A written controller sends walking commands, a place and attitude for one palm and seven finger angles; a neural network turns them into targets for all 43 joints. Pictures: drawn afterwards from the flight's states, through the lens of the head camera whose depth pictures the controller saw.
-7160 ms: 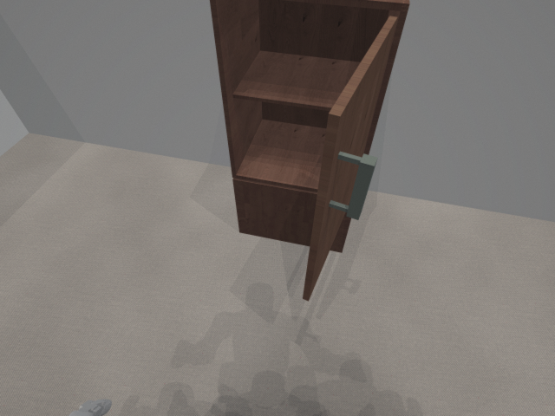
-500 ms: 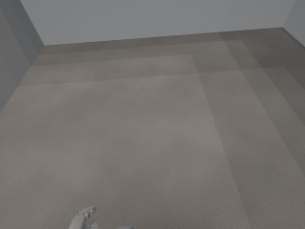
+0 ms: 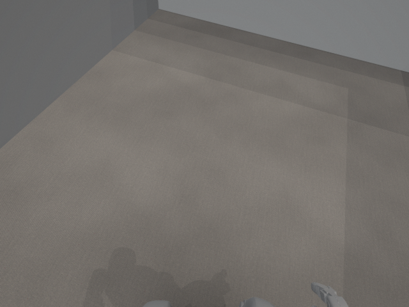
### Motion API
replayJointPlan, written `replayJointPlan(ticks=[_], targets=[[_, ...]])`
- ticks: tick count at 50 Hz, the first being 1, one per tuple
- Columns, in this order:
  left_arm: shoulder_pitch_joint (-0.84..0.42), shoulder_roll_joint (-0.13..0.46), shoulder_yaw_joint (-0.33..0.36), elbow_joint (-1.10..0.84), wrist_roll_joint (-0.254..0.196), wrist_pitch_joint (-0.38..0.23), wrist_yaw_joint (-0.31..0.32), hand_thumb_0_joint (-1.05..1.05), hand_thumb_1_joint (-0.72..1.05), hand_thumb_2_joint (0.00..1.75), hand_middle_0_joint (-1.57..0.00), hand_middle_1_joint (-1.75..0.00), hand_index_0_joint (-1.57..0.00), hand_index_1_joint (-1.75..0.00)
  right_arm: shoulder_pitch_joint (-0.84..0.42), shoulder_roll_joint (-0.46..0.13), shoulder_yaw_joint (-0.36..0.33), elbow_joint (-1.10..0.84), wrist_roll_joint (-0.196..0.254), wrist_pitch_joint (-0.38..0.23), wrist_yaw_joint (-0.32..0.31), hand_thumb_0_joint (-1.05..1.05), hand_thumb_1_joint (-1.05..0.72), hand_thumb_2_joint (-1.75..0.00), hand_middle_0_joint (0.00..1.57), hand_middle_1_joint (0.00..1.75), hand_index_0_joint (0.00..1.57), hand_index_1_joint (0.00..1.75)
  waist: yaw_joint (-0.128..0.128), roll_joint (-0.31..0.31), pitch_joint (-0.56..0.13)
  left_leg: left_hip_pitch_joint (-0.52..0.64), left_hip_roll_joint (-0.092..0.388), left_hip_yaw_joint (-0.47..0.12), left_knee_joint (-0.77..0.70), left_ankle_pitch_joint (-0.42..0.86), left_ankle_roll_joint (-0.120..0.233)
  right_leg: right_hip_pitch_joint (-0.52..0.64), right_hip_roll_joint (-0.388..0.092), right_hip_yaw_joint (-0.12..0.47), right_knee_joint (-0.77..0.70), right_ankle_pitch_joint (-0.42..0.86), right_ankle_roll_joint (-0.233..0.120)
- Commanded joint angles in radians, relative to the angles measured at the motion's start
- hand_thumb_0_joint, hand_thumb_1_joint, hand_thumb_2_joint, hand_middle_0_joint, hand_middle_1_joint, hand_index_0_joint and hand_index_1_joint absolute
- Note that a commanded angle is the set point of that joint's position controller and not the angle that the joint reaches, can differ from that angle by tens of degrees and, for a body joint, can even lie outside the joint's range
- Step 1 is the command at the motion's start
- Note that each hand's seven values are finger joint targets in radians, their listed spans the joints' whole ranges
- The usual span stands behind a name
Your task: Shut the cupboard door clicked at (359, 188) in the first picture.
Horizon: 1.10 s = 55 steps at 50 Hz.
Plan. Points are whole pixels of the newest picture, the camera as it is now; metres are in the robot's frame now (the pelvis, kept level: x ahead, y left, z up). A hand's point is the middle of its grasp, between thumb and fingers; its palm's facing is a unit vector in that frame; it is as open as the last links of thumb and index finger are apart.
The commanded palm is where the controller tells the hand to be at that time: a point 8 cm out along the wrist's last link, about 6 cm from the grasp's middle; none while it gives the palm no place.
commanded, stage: walk to a spot facing it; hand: left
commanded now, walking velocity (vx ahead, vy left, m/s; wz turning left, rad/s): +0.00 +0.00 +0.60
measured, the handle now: out of the picture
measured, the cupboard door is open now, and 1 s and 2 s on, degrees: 79 79 79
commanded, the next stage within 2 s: none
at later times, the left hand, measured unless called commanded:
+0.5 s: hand out of the picture +0.04 +0.17 -0.13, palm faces +0.28 -0.92 -0.28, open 7.4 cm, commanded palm none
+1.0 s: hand out of the picture -0.06 +0.23 -0.15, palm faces +0.58 -0.77 -0.27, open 7.4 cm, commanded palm none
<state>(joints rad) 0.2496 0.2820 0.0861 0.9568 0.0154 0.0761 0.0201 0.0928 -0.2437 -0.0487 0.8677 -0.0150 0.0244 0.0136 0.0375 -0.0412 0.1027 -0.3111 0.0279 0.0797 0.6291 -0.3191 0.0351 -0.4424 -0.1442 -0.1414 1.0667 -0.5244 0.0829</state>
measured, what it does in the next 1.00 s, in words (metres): steps on the spot, turning left: right foot, then left foot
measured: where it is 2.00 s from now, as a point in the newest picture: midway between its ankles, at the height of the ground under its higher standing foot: outside the picture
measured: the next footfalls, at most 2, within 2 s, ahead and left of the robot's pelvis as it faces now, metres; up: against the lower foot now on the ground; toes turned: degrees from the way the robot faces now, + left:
right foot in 0.32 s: +0.06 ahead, -0.15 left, +0.00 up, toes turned +8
left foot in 0.72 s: -0.04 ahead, +0.11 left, +0.00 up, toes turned +32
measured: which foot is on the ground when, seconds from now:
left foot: down 0.00-0.32, up 0.34-0.70, down 0.72-1.00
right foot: up 0.00-0.30, down 0.32-0.72, up 0.74-1.00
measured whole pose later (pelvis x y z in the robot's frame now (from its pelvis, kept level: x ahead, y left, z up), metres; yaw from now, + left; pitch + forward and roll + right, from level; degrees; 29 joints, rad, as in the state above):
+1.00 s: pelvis -0.02 -0.01 +0.01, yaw +35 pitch +0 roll -1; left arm 0.15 0.26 0.07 0.88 0.01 0.06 0.02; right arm 0.17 -0.23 -0.04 0.90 -0.02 0.03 0.01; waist -0.01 -0.01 0.09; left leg -0.26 -0.03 -0.04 0.50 -0.24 0.03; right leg -0.45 -0.08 -0.03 0.99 -0.45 0.10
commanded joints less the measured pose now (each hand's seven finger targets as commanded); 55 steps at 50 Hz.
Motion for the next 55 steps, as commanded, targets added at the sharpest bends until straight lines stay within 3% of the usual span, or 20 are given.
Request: replayJointPlan(ticks=[1, 6, 9, 12, 14, 15, 16, 17, 20, 21, 31, 34, 35, 36, 37, 39, 41, 43, 50, 55], targets=[[-0.031, 0.062, 0.012, -0.108, 0.001, -0.044, -0.013, 0.0, 0.9, 0.9, -0.2, -0.3, -0.2, -0.3, 0.022, -0.196, -0.052, -0.051, -0.003, -0.013, -0.021, 0.0, -0.9, -0.9, 0.2, 0.3, 0.2, 0.3, -0.042, 0.202, -0.143, 0.149, 0.205, -0.242, -0.267, 0.501, 0.111, -0.102, 0.021, 0.105, 0.082, 0.118, 0.02], [-0.072, 0.051, 0.007, -0.136, -0.001, -0.041, -0.006, 0.0, 0.9, 0.9, -0.2, -0.3, -0.2, -0.3, 0.064, -0.193, -0.062, -0.038, -0.006, -0.007, -0.018, 0.0, -0.9, -0.9, 0.2, 0.3, 0.2, 0.3, -0.067, 0.19, -0.135, 0.15, 0.204, -0.326, -0.288, 0.386, 0.136, -0.069, 0.051, 0.118, -0.069, 0.101, 0.024], [-0.098, 0.032, 0.002, -0.161, -0.005, -0.049, -0.003, 0.0, 0.9, 0.9, -0.2, -0.3, -0.2, -0.3, 0.081, -0.195, -0.07, -0.034, -0.01, -0.003, -0.018, 0.0, -0.9, -0.9, 0.2, 0.3, 0.2, 0.3, -0.074, 0.202, -0.152, 0.155, 0.197, -0.38, -0.253, 0.447, 0.144, -0.015, 0.081, 0.119, -0.2, 0.07, 0.016], [-0.051, 0.032, 0.0, -0.161, -0.011, -0.06, 0.002, 0.0, 0.9, 0.9, -0.2, -0.3, -0.2, -0.3, 0.057, -0.196, -0.078, -0.044, -0.009, 0.003, -0.016, 0.0, -0.9, -0.9, 0.2, 0.3, 0.2, 0.3, -0.05, 0.223, -0.176, 0.11, 0.17, -0.414, -0.2, 0.515, 0.127, 0.112, 0.12, 0.104, -0.378, 0.115, 0.005], [0.027, 0.046, 0.007, -0.147, -0.011, -0.073, 0.006, 0.0, 0.9, 0.9, -0.2, -0.3, -0.2, -0.3, 0.032, -0.176, -0.08, -0.059, -0.001, 0.006, -0.013, 0.0, -0.9, -0.9, 0.2, 0.3, 0.2, 0.3, -0.007, 0.175, -0.203, 0.009, 0.112, -0.395, -0.121, 0.424, 0.07, 0.295, 0.112, 0.097, -0.621, 0.293, -0.005], [0.063, 0.11, 0.019, -0.145, 0.001, -0.084, 0.013, 0.0, 0.9, 0.9, -0.2, -0.3, -0.2, -0.3, 0.047, -0.122, -0.075, -0.068, 0.008, 0.004, -0.008, 0.0, -0.9, -0.9, 0.2, 0.3, 0.2, 0.3, 0.01, 0.019, -0.22, -0.143, 0.029, -0.321, 0.019, 0.208, 0.004, 0.445, -0.043, 0.236, -0.755, 0.331, -0.044], [0.056, 0.199, 0.034, -0.151, 0.016, -0.087, 0.017, 0.0, 0.9, 0.9, -0.2, -0.3, -0.2, -0.3, 0.053, -0.054, -0.062, -0.097, 0.007, 0.003, -0.003, 0.0, -0.9, -0.9, 0.2, 0.3, 0.2, 0.3, 0.012, -0.273, -0.184, -0.329, -0.121, -0.123, 0.256, -0.234, -0.08, 0.476, -0.32, 0.484, -0.794, 0.465, -0.167], [0.042, 0.193, 0.031, -0.162, 0.007, -0.081, 0.02, 0.0, 0.9, 0.9, -0.2, -0.3, -0.2, -0.3, 0.035, -0.106, -0.076, -0.1, -0.003, 0.014, -0.006, 0.0, -0.9, -0.9, 0.2, 0.3, 0.2, 0.3, 0.014, -0.204, -0.174, -0.293, -0.066, -0.17, 0.449, -0.281, -0.075, 0.346, -0.379, 0.467, -0.783, 0.513, -0.234], [-0.111, 0.099, 0.002, -0.186, 0.006, -0.083, 0.017, 0.0, 0.9, 0.9, -0.2, -0.3, -0.2, -0.3, 0.064, -0.096, -0.075, -0.037, -0.01, 0.036, 0.012, 0.0, -0.9, -0.9, 0.2, 0.3, 0.2, 0.3, -0.06, -0.119, -0.065, -0.291, -0.013, -0.138, 0.652, -0.096, -0.095, 0.232, -0.206, 0.244, -0.75, 0.48, -0.195], [-0.111, 0.09, -0.003, -0.189, 0.008, -0.086, 0.017, 0.0, 0.9, 0.9, -0.2, -0.3, -0.2, -0.3, 0.082, -0.084, -0.071, -0.027, -0.009, 0.036, 0.017, 0.0, -0.9, -0.9, 0.2, 0.3, 0.2, 0.3, -0.064, -0.128, -0.074, -0.289, -0.011, -0.117, 0.647, -0.068, -0.104, 0.249, -0.182, 0.186, -0.736, 0.52, -0.182], [0.012, 0.168, 0.023, -0.126, 0.017, -0.071, 0.014, 0.0, 0.9, 0.9, -0.2, -0.3, -0.2, -0.3, -0.013, -0.059, -0.038, -0.049, 0.006, 0.023, 0.02, 0.0, -0.9, -0.9, 0.2, 0.3, 0.2, 0.3, 0.013, -0.193, -0.131, -0.106, -0.01, 0.024, 0.157, -0.141, -0.1, 0.366, -0.235, 0.064, -0.637, 0.728, -0.197], [-0.007, 0.164, 0.028, -0.119, 0.005, -0.062, 0.008, 0.0, 0.9, 0.9, -0.2, -0.3, -0.2, -0.3, 0.085, -0.095, -0.044, -0.033, 0.003, 0.006, 0.014, 0.0, -0.9, -0.9, 0.2, 0.3, 0.2, 0.3, -0.041, -0.134, -0.182, 0.092, -0.019, 0.039, -0.149, 0.077, -0.078, 0.314, -0.205, -0.021, -0.467, 0.698, -0.115], [0.002, 0.131, 0.025, -0.135, -0.005, -0.058, 0.003, 0.0, 0.9, 0.9, -0.2, -0.3, -0.2, -0.3, 0.153, -0.173, -0.061, -0.021, -0.001, -0.007, 0.013, 0.0, -0.9, -0.9, 0.2, 0.3, 0.2, 0.3, -0.081, 0.051, -0.241, 0.286, 0.085, -0.102, -0.24, 0.285, -0.03, 0.154, -0.153, -0.05, -0.274, 0.537, -0.059], [-0.025, 0.051, 0.004, -0.185, -0.009, -0.056, -0.007, 0.0, 0.9, 0.9, -0.2, -0.3, -0.2, -0.3, 0.214, -0.289, -0.091, -0.017, -0.004, -0.011, 0.006, 0.0, -0.9, -0.9, 0.2, 0.3, 0.2, 0.3, -0.114, 0.376, -0.244, 0.418, 0.372, -0.47, -0.244, 0.743, 0.12, -0.156, -0.007, -0.049, -0.054, -0.108, 0.022], [-0.114, 0.066, -0.008, -0.212, 0.004, -0.045, 0.004, 0.0, 0.9, 0.9, -0.2, -0.3, -0.2, -0.3, 0.282, -0.3, -0.087, 0.013, 0.003, -0.004, -0.001, 0.0, -0.9, -0.9, 0.2, 0.3, 0.2, 0.3, -0.147, 0.282, -0.241, 0.367, 0.412, -0.457, -0.225, 0.797, 0.183, -0.162, 0.002, 0.062, 0.055, -0.162, 0.009], [-0.149, 0.056, 0.001, -0.184, -0.004, -0.049, 0.005, 0.0, 0.9, 0.9, -0.2, -0.3, -0.2, -0.3, 0.208, -0.236, -0.073, 0.003, -0.004, -0.009, -0.026, 0.0, -0.9, -0.9, 0.2, 0.3, 0.2, 0.3, -0.124, 0.276, -0.184, 0.281, 0.313, -0.397, -0.219, 0.745, 0.176, -0.185, 0.005, 0.124, 0.133, -0.046, 0.011], [-0.107, 0.062, 0.006, -0.152, -0.005, -0.047, -0.005, 0.0, 0.9, 0.9, -0.2, -0.3, -0.2, -0.3, 0.099, -0.193, -0.052, -0.029, -0.006, -0.012, -0.027, 0.0, -0.9, -0.9, 0.2, 0.3, 0.2, 0.3, -0.066, 0.223, -0.137, 0.187, 0.225, -0.304, -0.236, 0.659, 0.128, -0.122, 0.014, 0.125, 0.117, 0.066, 0.014], [-0.077, 0.059, 0.005, -0.14, -0.004, -0.044, -0.01, 0.0, 0.9, 0.9, -0.2, -0.3, -0.2, -0.3, 0.077, -0.19, -0.052, -0.036, -0.005, -0.015, -0.025, 0.0, -0.9, -0.9, 0.2, 0.3, 0.2, 0.3, -0.053, 0.191, -0.158, 0.184, 0.199, -0.283, -0.252, 0.588, 0.121, -0.086, 0.03, 0.123, 0.056, 0.097, 0.017], [-0.132, 0.042, -0.003, -0.177, -0.008, -0.048, -0.002, 0.0, 0.9, 0.9, -0.2, -0.3, -0.2, -0.3, 0.108, -0.203, -0.068, -0.026, -0.009, -0.003, -0.02, 0.0, -0.9, -0.9, 0.2, 0.3, 0.2, 0.3, -0.078, 0.183, -0.157, 0.188, 0.191, -0.399, -0.248, 0.501, 0.143, -0.027, 0.081, 0.129, -0.172, 0.074, 0.015], [-0.035, 0.047, 0.0, -0.168, -0.014, -0.063, 0.004, 0.0, 0.9, 0.9, -0.2, -0.3, -0.2, -0.3, 0.053, -0.194, -0.076, -0.049, -0.007, 0.008, -0.016, 0.0, -0.9, -0.9, 0.2, 0.3, 0.2, 0.3, -0.028, 0.204, -0.164, 0.035, 0.13, -0.445, -0.173, 0.458, 0.099, 0.225, 0.131, 0.106, -0.497, 0.208, -0.006]])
